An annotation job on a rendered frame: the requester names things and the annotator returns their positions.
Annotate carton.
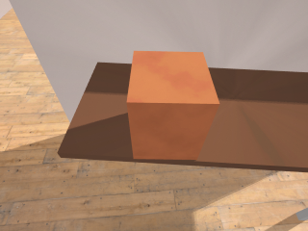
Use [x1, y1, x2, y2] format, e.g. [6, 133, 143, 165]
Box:
[126, 50, 219, 160]

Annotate table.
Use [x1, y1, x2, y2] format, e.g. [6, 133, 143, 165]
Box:
[57, 62, 308, 220]

